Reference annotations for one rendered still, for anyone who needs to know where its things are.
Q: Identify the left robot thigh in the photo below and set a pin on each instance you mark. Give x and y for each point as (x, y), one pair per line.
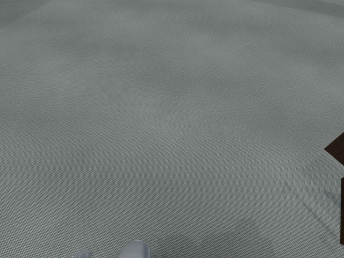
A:
(135, 249)

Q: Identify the cupboard door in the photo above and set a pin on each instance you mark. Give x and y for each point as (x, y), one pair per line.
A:
(336, 148)

